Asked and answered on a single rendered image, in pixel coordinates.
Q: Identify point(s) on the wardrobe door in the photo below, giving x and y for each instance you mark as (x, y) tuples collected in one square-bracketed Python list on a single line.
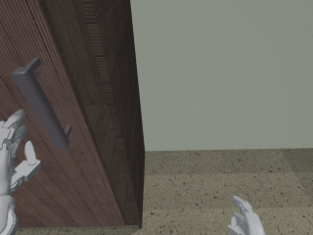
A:
[(73, 187)]

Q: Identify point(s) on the right robot hand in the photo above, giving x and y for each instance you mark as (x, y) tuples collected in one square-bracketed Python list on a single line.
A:
[(249, 221)]

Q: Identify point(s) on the handle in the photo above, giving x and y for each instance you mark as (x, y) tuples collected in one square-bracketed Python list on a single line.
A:
[(36, 98)]

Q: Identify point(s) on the left robot hand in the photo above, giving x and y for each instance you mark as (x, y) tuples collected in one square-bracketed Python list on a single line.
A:
[(10, 138)]

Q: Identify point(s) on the robot left forearm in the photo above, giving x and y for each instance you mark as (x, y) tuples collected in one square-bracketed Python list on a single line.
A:
[(9, 223)]

